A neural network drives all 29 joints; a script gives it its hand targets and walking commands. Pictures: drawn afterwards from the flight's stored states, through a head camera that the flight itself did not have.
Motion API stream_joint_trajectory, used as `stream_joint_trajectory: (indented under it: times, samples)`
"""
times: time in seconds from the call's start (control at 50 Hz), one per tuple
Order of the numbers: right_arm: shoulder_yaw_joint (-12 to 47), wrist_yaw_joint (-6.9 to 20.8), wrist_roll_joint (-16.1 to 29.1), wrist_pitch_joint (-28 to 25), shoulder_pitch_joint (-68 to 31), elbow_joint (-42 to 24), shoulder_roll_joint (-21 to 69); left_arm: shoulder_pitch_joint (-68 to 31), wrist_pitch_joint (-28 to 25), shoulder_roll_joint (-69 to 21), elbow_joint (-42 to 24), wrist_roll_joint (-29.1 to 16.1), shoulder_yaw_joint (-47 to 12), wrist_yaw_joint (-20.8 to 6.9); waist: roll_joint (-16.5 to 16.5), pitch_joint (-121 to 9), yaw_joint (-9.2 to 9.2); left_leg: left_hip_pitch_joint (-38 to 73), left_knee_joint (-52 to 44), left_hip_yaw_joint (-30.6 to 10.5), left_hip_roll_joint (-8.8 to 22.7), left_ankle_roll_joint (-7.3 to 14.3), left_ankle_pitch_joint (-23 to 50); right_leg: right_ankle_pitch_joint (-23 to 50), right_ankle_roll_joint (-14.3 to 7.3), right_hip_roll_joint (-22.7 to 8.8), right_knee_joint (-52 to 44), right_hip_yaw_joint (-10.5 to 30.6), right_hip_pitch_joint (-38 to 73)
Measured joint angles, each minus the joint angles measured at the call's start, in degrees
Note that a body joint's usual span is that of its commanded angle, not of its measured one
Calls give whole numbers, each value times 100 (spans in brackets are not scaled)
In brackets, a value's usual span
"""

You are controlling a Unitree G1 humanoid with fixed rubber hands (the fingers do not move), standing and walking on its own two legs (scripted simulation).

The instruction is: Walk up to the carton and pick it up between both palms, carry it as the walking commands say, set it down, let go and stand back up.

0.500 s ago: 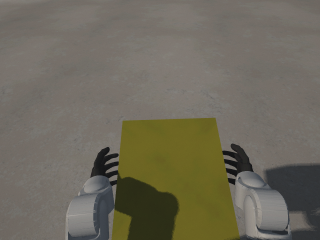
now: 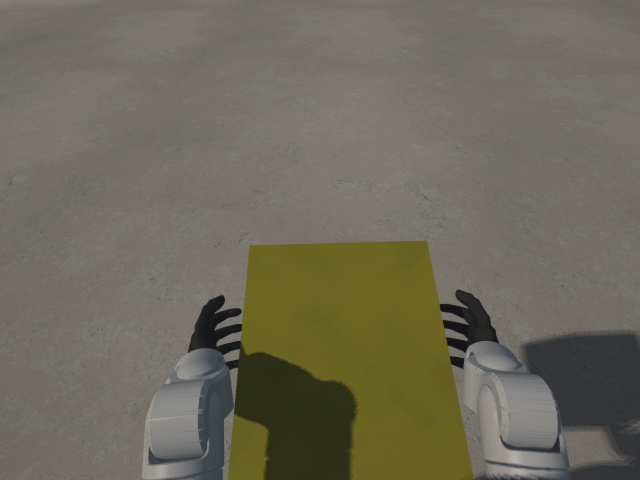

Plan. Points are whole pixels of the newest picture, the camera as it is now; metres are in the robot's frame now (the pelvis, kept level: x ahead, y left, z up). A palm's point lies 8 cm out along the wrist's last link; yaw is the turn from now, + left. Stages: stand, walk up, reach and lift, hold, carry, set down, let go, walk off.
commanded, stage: carry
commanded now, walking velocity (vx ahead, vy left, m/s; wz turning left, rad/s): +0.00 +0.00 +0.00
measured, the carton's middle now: (341, 364) +0.30 +0.00 +0.00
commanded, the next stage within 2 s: hold in 1.00 s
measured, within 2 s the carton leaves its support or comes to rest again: neither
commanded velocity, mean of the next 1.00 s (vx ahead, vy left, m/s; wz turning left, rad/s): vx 0.00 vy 0.00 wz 0.00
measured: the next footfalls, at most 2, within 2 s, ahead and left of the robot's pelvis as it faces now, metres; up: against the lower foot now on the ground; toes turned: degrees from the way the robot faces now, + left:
none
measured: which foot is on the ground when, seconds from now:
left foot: down 0.00-1.00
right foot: down 0.00-1.00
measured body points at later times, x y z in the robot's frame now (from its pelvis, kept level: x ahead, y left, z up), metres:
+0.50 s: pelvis +0.01 +0.00 +0.00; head +0.00 -0.01 +0.45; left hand +0.29 +0.16 +0.04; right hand +0.30 -0.16 +0.03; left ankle +0.03 +0.13 -0.73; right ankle +0.06 -0.12 -0.73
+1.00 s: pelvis +0.03 +0.00 +0.00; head +0.01 -0.01 +0.45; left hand +0.30 +0.16 +0.04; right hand +0.30 -0.16 +0.03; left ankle +0.03 +0.13 -0.73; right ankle +0.06 -0.12 -0.73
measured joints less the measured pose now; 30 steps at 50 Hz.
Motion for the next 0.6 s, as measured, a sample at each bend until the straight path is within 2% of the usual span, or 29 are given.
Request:
stream_joint_trajectory:
  times: [0.36, 0.6]
  samples:
    - [-226, 174, -105, -1191, -89, 1186, 5, -120, -1203, -8, 1236, 74, 253, -221, 46, 18, -17, -5, 61, -69, -14, -19, -80, -131, 2, -27, 105, -62, 10]
    - [-138, 218, -14, -1726, 249, 1271, -19, 217, -1770, 18, 1360, -42, 213, -276, 78, 43, -13, 78, 72, -99, 0, -47, -167, -249, 1, -19, 148, -92, 91]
